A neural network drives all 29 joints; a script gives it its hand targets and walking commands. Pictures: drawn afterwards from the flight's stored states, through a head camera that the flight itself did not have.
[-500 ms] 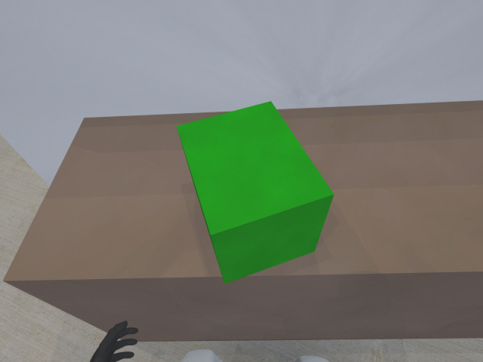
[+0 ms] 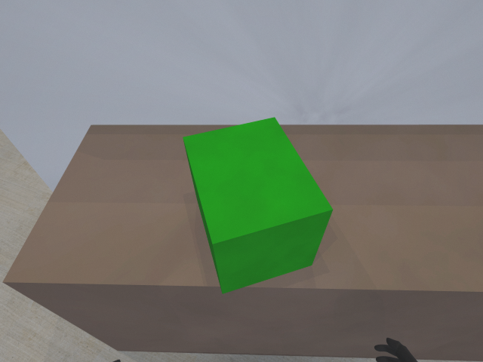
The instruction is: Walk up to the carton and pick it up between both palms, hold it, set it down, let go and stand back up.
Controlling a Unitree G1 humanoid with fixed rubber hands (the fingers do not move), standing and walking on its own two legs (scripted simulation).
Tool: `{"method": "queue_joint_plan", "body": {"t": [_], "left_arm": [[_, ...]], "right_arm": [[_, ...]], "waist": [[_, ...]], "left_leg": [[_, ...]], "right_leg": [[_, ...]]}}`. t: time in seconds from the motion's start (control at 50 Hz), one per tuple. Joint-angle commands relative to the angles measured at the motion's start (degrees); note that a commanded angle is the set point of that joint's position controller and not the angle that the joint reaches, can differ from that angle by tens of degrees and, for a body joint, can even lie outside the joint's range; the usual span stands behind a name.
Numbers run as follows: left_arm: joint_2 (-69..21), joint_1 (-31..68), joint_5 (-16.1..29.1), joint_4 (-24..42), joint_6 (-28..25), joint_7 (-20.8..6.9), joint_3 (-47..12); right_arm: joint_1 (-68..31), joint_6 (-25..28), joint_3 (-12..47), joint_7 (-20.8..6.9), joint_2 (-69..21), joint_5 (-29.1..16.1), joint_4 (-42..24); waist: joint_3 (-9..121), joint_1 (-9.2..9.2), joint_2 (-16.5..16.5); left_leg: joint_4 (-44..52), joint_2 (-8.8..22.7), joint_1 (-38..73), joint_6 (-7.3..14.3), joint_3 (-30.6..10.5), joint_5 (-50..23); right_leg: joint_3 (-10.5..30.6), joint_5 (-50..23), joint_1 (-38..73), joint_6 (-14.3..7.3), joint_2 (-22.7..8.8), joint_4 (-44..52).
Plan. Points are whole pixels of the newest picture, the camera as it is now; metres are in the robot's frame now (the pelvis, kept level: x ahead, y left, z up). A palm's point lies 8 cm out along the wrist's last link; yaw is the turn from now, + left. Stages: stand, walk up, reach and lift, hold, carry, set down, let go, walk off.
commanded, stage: walk up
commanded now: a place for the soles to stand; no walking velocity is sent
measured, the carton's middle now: (249, 203) +0.40 +0.01 +0.00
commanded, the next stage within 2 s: reach and lift in 1.96 s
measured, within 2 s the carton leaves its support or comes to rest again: neither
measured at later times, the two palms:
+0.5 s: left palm out of the picture +0.08 +0.26 -0.10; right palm out of the picture +0.06 -0.30 -0.10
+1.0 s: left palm out of the picture -0.03 +0.26 -0.11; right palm out of the picture +0.03 -0.26 -0.10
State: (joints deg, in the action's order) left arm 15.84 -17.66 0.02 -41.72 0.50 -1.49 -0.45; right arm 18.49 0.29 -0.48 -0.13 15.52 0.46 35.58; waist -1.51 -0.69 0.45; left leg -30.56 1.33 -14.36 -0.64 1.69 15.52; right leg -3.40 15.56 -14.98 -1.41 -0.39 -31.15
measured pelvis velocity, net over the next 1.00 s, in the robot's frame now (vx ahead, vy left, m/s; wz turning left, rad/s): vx -0.07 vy -0.01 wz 0.01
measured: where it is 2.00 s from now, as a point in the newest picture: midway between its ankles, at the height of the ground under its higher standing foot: outside the picture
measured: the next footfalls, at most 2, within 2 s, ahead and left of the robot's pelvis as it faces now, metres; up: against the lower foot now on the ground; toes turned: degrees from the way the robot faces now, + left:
left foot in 0.64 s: -0.05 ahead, +0.10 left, +0.00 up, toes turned +13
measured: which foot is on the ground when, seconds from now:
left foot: down 0.00-0.42, up 0.44-0.62, down 0.64-1.00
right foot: down 0.00-1.00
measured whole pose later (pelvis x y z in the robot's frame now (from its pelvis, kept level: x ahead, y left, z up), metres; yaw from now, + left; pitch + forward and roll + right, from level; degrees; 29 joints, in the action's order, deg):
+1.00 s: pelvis -0.07 -0.01 +0.00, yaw +1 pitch -2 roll +0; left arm 15.9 -19.3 -0.6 -44.0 1.0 -1.3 1.2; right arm 18.9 0.3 -1.2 -0.2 15.3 0.5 36.6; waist -2.7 -1.9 0.4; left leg -30.7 -0.3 -10.4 0.3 1.2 18.6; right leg 0.5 10.1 -18.4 -0.4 0.2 -30.1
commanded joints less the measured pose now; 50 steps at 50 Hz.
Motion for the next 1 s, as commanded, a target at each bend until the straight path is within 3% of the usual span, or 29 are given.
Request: {"method": "queue_joint_plan", "body": {"t": [0.0, 0.1, 0.12, 0.14, 0.2, 0.28, 0.32, 0.34, 0.36, 0.38, 0.4, 0.44, 0.48, 0.5, 0.52, 0.58, 0.6, 0.62, 0.64, 0.66, 0.68, 0.7, 0.72, 0.76, 0.78, 0.82, 0.86, 0.9, 0.98], "left_arm": [[7.19, 0.92, 0.12, 4.80, -1.08, 0.37, 2.02], [7.51, 0.88, 0.11, 4.91, -0.94, 0.41, 1.99], [11.70, 4.41, -0.68, 6.28, -0.20, 0.34, 3.50], [11.45, 2.64, -1.13, 6.19, 0.07, 0.13, 3.53], [10.51, 2.96, -0.84, 6.95, 1.04, -0.28, 3.54], [9.44, 3.99, -0.93, 8.41, 2.15, -0.55, 3.75], [9.84, 3.45, -1.12, 8.76, 2.10, -0.65, 4.16], [10.46, 3.46, -1.17, 8.99, 1.96, -0.72, 4.47], [11.56, 3.65, -1.11, 9.14, 1.80, -0.78, 4.88], [13.10, 4.30, -0.69, 9.00, 1.72, -0.77, 5.41], [14.21, 5.94, -0.45, 8.71, 1.82, -0.32, 5.84], [13.23, 7.09, -0.86, 8.71, 1.89, 0.28, 5.44], [12.45, 7.26, -1.58, 8.68, 2.25, 0.44, 5.20], [12.18, 7.24, -1.96, 8.45, 2.47, 0.45, 5.12], [10.65, 6.51, -2.01, 8.08, 2.38, 0.53, 4.42], [10.07, 7.26, -1.34, 6.69, 2.76, 0.45, 4.02], [9.51, 6.52, -0.95, 5.91, 2.71, 0.34, 3.82], [8.33, 4.39, -0.51, 5.30, 2.49, 0.23, 3.42], [6.19, 2.45, -0.16, 5.64, 2.31, 0.03, 2.83], [5.74, 1.67, -0.52, 5.67, 2.41, 0.13, 2.97], [6.97, 2.45, -1.47, 5.27, 2.60, 0.13, 3.85], [7.43, 2.39, -1.40, 4.70, 2.28, -0.34, 3.96], [7.51, 2.77, -0.91, 4.44, 1.56, -0.64, 3.81], [6.99, 3.05, -0.89, 4.21, 0.22, -0.62, 3.42], [6.92, 2.61, -1.20, 4.05, -0.27, -0.38, 3.37], [7.49, 3.23, -1.41, 3.69, -0.63, 0.22, 3.70], [6.89, 1.21, -0.68, 2.48, -0.47, 0.27, 3.78], [6.62, -0.69, -0.40, 1.91, -0.50, 0.36, 3.64], [7.60, -1.73, -0.51, 1.69, -1.08, 0.84, 3.76]], "right_arm": [[0.79, 1.05, -2.13, 0.49, 7.40, -0.06, -4.09], [0.82, 1.08, -1.94, 0.45, 7.54, -0.03, -3.57], [-1.64, 1.00, -3.31, 1.26, 10.92, -0.14, -4.44], [0.67, 1.07, -3.47, 1.43, 11.61, -0.21, -3.92], [1.07, 0.51, -3.70, 1.67, 11.71, -0.48, -4.07], [-1.75, -0.80, -4.63, 1.71, 13.43, -0.23, -4.92], [-3.10, -1.18, -4.73, 1.59, 13.62, -0.06, -5.09], [-3.40, -1.31, -4.69, 1.48, 13.29, -0.05, -5.21], [-3.62, -1.40, -4.52, 1.37, 12.38, -0.12, -5.39], [-3.08, -1.48, -4.08, 1.33, 10.30, -0.41, -5.37], [-1.74, -1.57, -3.53, 1.55, 8.53, -0.93, -4.94], [0.11, -1.75, -3.79, 2.10, 8.11, -0.24, -4.26], [0.51, -1.33, -4.03, 2.39, 8.10, -0.70, -3.76], [0.85, -0.99, -4.06, 2.45, 8.00, -0.87, -3.48], [0.93, -0.62, -3.63, 2.24, 7.41, -0.69, -3.64], [2.93, 0.60, -3.18, 1.19, 5.88, -0.65, -3.67], [3.87, 0.92, -3.36, 1.12, 5.92, -0.25, -3.65], [4.61, 1.14, -3.64, 1.18, 6.98, 0.34, -3.66], [4.42, 1.19, -4.16, 1.24, 10.03, 0.92, -3.95], [1.03, 0.72, -5.12, 1.47, 13.05, 1.03, -4.25], [-1.49, 0.46, -5.65, 1.39, 13.48, 0.78, -4.15], [-4.04, 0.75, -4.81, 1.22, 11.29, 0.65, -4.33], [-4.36, 1.15, -3.98, 1.06, 9.34, 0.68, -4.47], [-2.56, 1.78, -3.67, 0.79, 9.31, 0.51, -4.31], [-1.21, 1.87, -3.64, 0.42, 9.38, 0.12, -3.94], [1.84, 1.63, -3.39, -0.08, 8.23, -0.68, -3.13], [2.03, 1.15, -3.45, 0.08, 7.81, -0.44, -2.87], [1.57, 0.92, -3.46, 0.37, 8.19, 0.02, -2.86], [2.39, 0.98, -3.12, 0.32, 7.26, 0.13, -2.81]], "waist": [[2.12, 0.50, -1.55], [1.57, 0.25, -1.16], [-3.84, 0.21, -2.10], [1.56, 0.05, -1.10], [6.27, -0.02, 0.38], [2.67, -0.34, 4.13], [1.69, -0.83, 4.51], [1.25, -1.01, 3.36], [0.42, -1.27, 0.08], [0.11, -1.17, -5.67], [-1.92, -0.87, -8.23], [-2.34, -0.31, -9.57], [-1.36, -0.79, -9.02], [0.25, -0.96, -8.26], [2.70, -0.96, -5.76], [6.84, 0.39, -4.46], [7.31, 0.70, -4.26], [8.22, 0.83, -3.14], [7.23, 0.69, 2.72], [1.82, -0.31, 5.50], [-2.01, -0.76, 6.27], [-4.03, -2.15, 6.07], [-5.32, -1.93, 4.02], [-5.25, -1.33, 3.28], [-3.87, -1.16, 3.48], [-2.04, 0.29, 3.71], [-3.71, -0.04, 4.04], [-5.03, -0.58, 2.58], [-2.04, 0.24, -1.46]], "left_leg": [[4.52, 4.99, 1.24, 2.71, -5.42, -5.70], [5.06, 4.96, 0.58, 2.56, -5.31, -5.54], [1.23, 6.36, -2.64, 3.45, -5.71, -19.20], [-0.02, 6.92, -0.33, 4.23, -5.24, -22.67], [-0.80, 7.86, 0.71, 5.83, -6.39, -19.81], [3.86, 11.76, -5.45, 9.01, -10.60, -13.04], [4.07, 11.52, -8.43, 8.88, -10.35, -7.51], [2.95, 10.04, -9.30, 7.84, -9.20, -3.47], [-0.77, 6.83, -9.06, 5.89, -6.60, 1.01], [-9.11, 1.41, -6.87, 3.60, -1.68, 6.14], [-16.32, -3.00, -3.80, 1.56, 1.67, 9.24], [-24.24, -2.44, -4.00, 1.34, -0.95, 17.30], [-24.77, -2.13, -6.03, 0.83, -1.81, 18.01], [-23.32, -2.01, -6.29, 0.37, -1.63, 16.66], [-18.31, -1.09, -5.87, -0.10, -2.32, 15.89], [2.82, -1.69, 0.80, -0.35, 0.52, 4.63], [8.60, -1.68, 4.39, 0.32, -0.64, 0.72], [9.97, 1.15, 7.97, 2.05, -5.84, 1.45], [13.08, 8.48, 7.09, 5.44, -18.45, 12.36], [15.32, 15.19, -1.03, 9.44, -25.30, 24.08], [15.93, 16.48, -10.72, 12.12, -24.24, 27.00], [16.41, 13.72, -12.60, 10.43, -19.95, 24.07], [15.83, 10.68, -10.60, 7.64, -15.48, 17.64], [12.69, 8.10, -7.66, 4.33, -11.98, 6.30], [11.13, 7.39, -7.04, 3.78, -10.81, 3.65], [11.14, 5.88, -7.37, 3.35, -9.56, 7.98], [13.00, 5.49, -7.07, 3.47, -9.59, 15.79], [12.36, 5.45, -6.57, 3.39, -9.45, 15.21], [8.04, 3.70, -1.39, 3.22, -6.76, 8.55]], "right_leg": [[8.36, -7.31, 0.06, -1.98, -6.11, 6.42], [8.21, -7.27, 0.64, -1.95, -6.01, 6.41], [7.53, -21.60, -0.18, -2.35, -5.61, 1.52], [7.17, -24.90, 2.74, -3.05, -6.10, -0.04], [6.23, -20.79, 3.55, -3.67, -5.21, -3.16], [4.72, -8.73, 2.02, -1.57, -2.21, -7.08], [5.75, -5.13, 2.52, -1.63, -2.41, -6.02], [7.36, -3.46, 2.00, -2.16, -3.50, -3.51], [10.85, -1.32, -0.19, -3.45, -6.02, 1.98], [16.25, 1.16, -3.88, -6.38, -10.42, 9.59], [19.95, -0.55, -8.99, -9.46, -14.62, 13.88], [20.63, -6.25, -10.35, -13.11, -16.90, 13.34], [17.69, -14.36, -6.96, -13.64, -15.49, 10.94], [16.52, -17.93, -4.46, -13.26, -14.61, 9.30], [16.33, -15.33, -1.33, -11.85, -13.61, 8.29], [13.86, 1.33, 2.26, -6.94, -9.56, 5.68], [13.28, 4.20, 0.79, -5.31, -8.93, 4.62], [11.66, 7.52, -2.67, -2.93, -7.86, 3.13], [7.74, 9.03, -7.03, 0.31, -4.49, -1.51], [3.71, 10.77, -7.98, 2.46, -1.43, -6.64], [6.31, 9.76, -2.50, 1.52, -2.81, -9.48], [6.58, 6.96, -0.54, 1.03, -2.53, -7.06], [5.86, 2.60, -1.57, 1.08, -1.80, -2.73], [5.78, -7.10, -0.03, 1.03, -1.91, 2.56], [6.94, -9.12, 2.13, 0.70, -2.34, 3.57], [10.64, -4.97, 4.32, -0.07, -3.42, 4.26], [10.85, 1.86, 1.33, -0.19, -2.59, 4.49], [10.41, 1.51, -0.28, 0.04, -2.08, 5.01], [13.89, 1.77, -2.45, -0.88, -3.82, 7.81]]}}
